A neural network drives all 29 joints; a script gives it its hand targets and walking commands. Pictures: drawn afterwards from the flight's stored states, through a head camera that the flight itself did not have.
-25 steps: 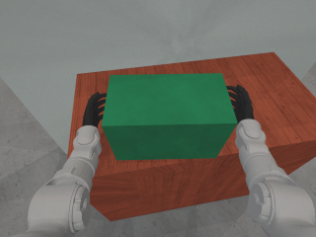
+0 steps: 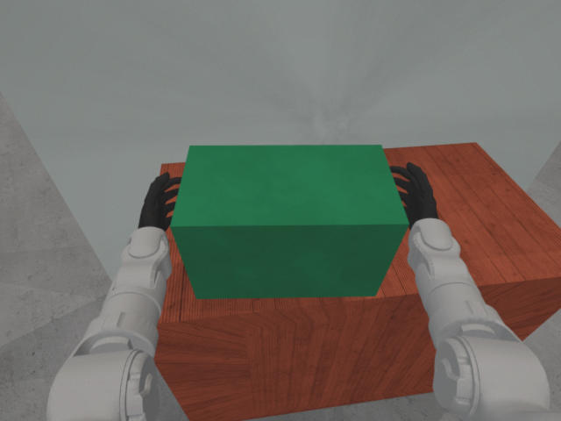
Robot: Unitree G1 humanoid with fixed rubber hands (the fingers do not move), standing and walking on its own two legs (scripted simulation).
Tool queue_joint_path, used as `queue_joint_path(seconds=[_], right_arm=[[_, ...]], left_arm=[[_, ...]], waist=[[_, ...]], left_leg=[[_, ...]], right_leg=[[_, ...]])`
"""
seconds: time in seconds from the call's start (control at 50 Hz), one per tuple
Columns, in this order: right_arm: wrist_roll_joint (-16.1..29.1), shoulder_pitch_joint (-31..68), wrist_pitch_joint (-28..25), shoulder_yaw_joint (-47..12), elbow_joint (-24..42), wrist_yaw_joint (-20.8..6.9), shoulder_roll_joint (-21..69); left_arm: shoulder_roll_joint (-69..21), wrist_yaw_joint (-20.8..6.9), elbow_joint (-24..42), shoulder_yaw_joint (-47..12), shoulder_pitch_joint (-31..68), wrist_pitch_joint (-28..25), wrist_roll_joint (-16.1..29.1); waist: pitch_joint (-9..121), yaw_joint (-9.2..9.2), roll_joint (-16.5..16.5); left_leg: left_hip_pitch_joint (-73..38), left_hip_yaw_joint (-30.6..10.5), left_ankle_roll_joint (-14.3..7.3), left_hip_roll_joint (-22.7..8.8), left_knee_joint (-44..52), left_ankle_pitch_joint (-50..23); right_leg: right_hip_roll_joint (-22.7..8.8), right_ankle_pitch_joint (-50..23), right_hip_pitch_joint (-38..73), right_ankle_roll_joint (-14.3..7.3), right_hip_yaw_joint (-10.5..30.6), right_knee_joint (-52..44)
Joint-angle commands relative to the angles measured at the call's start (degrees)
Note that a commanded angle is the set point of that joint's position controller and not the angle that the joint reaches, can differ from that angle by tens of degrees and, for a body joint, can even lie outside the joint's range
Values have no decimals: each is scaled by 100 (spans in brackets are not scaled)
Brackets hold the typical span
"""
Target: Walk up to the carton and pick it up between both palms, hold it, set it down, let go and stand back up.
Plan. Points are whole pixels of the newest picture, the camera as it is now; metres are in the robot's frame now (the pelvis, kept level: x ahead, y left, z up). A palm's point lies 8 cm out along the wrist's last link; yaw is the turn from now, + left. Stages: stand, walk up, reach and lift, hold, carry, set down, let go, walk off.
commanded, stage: reach and lift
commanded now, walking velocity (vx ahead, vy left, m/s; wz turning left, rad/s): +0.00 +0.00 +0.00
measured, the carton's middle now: (286, 224) +0.44 -0.02 +0.06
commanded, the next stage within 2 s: hold in 1.78 s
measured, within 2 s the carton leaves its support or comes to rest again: neither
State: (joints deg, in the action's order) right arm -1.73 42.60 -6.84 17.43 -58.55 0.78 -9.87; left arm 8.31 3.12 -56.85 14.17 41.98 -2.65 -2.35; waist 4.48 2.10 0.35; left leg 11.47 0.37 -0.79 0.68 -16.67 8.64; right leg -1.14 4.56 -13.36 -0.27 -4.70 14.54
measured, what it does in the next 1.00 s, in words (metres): stands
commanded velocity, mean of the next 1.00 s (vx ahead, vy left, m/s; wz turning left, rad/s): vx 0.00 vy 0.00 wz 0.00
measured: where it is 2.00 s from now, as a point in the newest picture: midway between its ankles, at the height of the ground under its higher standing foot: outside the picture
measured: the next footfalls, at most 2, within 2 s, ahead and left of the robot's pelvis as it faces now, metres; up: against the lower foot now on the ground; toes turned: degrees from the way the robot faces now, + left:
none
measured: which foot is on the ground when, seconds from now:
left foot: down 0.00-1.00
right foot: down 0.00-1.00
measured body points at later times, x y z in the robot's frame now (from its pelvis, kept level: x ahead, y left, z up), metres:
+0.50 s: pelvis +0.01 +0.00 +0.00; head -0.01 +0.01 +0.45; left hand +0.41 +0.18 +0.14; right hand +0.40 -0.22 +0.13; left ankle +0.00 +0.11 -0.75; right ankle +0.03 -0.12 -0.75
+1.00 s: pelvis -0.01 +0.01 +0.00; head -0.05 +0.02 +0.45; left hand +0.37 +0.18 +0.16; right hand +0.36 -0.22 +0.16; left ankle +0.00 +0.11 -0.75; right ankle +0.03 -0.12 -0.75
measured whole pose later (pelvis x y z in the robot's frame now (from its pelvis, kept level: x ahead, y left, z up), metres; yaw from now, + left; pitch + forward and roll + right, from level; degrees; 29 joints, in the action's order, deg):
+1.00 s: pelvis -0.01 +0.01 +0.00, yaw -1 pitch -6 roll +0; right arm 2.2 35.5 12.3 14.1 -34.5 -0.4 -8.4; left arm 2.4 -1.4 -13.8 17.0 30.8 32.4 -12.8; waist -0.5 4.2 0.5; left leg 1.1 1.7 -1.7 1.2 -16.4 9.4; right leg -1.6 4.5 -3.1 0.7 -3.3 13.6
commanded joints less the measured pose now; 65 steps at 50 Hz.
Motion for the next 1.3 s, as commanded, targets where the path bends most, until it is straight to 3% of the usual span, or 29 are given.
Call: queue_joint_path(seconds=[0.0, 0.08, 0.14, 0.28, 0.32, 0.38, 0.42, 0.5, 0.58, 0.64, 0.7, 0.76, 0.88, 0.96, 1.04, 1.16, 1.28], right_arm=[[-602, 3001, -15, -830, 539, -1152, 2524], [-522, 3264, -93, -785, 735, -1241, 2433], [-431, 3218, -61, -882, 801, -1252, 2298], [-26, 3021, 217, -1512, 1358, -1182, 2390], [212, 2918, 303, -1868, 1768, -1105, 2542], [374, 2757, 516, -2157, 2178, -934, 2669], [510, 2650, 629, -2377, 2589, -802, 2736], [705, 2429, 871, -2554, 3273, -609, 2781], [776, 2198, 1107, -2547, 3683, -538, 2745], [710, 2020, 1335, -2312, 3523, -580, 2522], [590, 1908, 1513, -2008, 3171, -700, 2229], [492, 2088, 1596, -1808, 3057, -830, 2040], [743, 2605, 1566, -2162, 3682, -989, 2236], [712, 2717, 1663, -2248, 3609, -1066, 2376], [731, 2631, 1751, -2326, 3592, -1049, 2551], [761, 2453, 1903, -2239, 3491, -876, 2645], [704, 2359, 2000, -2094, 3502, -743, 2584]], left_arm=[[-2881, -933, 1409, -1213, 3981, 144, -324], [-3154, -720, 1840, -1407, 3978, 381, -283], [-3065, -669, 1928, -1401, 3624, 623, -360], [-3020, -792, 2486, -1439, 2942, 1194, -271], [-3033, -849, 2834, -1505, 2682, 1349, -211], [-2927, -1037, 3091, -1421, 2370, 1604, -231], [-2961, -1144, 3439, -1547, 2199, 1778, -213], [-2963, -1293, 4218, -1773, 2074, 2087, -156], [-2915, -1325, 5016, -2102, 2236, 2278, -54], [-2822, -1344, 5175, -2065, 2210, 2513, -137], [-2729, -1396, 4998, -1841, 2074, 2792, -302], [-2675, -1451, 4767, -1595, 1945, 3013, -429], [-2754, -1368, 5220, -1661, 2062, 3172, -280], [-2606, -1314, 5042, -1491, 2197, 3220, -366], [-2510, -1333, 5106, -1418, 2233, 3305, -387], [-2441, -1513, 5229, -1417, 2368, 3444, -388], [-2360, -1661, 5324, -1377, 2410, 3486, -416]], waist=[[1943, 67, 2], [2510, -45, -350], [2476, -171, -363], [2371, -262, 163], [2441, -281, 323], [2142, -226, 536], [2149, -127, 498], [2084, 100, 274], [2201, 324, -143], [1799, 426, -373], [1263, 447, -477], [991, 363, -358], [1548, 147, -38], [1444, -4, 202], [1508, -59, 214], [1506, 187, 20], [1364, 386, -158]], left_leg=[[-124, 243, 137, -27, 489, 153], [-623, 239, 310, -94, 342, -390], [-710, 293, 307, -91, 269, -581], [-678, 281, 189, -35, 167, -1204], [-664, 285, 128, 29, 87, -1575], [-324, 266, 28, 119, 167, -1503], [-264, 245, 19, 166, 163, -1664], [-437, 182, 94, 230, 155, -1732], [-721, 129, 265, 245, 70, -1746], [-883, 89, 382, 203, 98, -1512], [-986, 91, 460, 131, 194, -1106], [-994, 78, 418, 61, 289, -792], [-1117, 43, 335, 11, 218, -1219], [-777, 97, 121, 13, 420, -548], [-613, 177, 9, 67, 472, -435], [-527, 245, 30, 197, 425, -447], [-465, 226, 112, 225, 436, -307]], right_leg=[[26, 180, 1049, 10, 41, 3], [146, 55, 898, -40, -88, 19], [160, -21, 929, -25, -83, -10], [269, -671, 1573, 75, -2, 32], [281, -1268, 1976, 132, 83, 102], [230, -1864, 2607, 224, 199, 194], [202, -2355, 2980, 267, 266, 281], [177, -2639, 3165, 269, 286, 306], [193, -2400, 2974, 214, 211, 268], [230, -1667, 2523, 123, 89, 137], [253, -748, 1998, 41, -44, -25], [270, -193, 1750, 5, -109, -99], [397, -545, 1886, 20, -136, 15], [324, -152, 1884, 45, -40, -45], [225, -308, 2110, 84, 94, -19], [122, -621, 2398, 143, 192, -32], [89, -454, 2450, 165, 147, -40]])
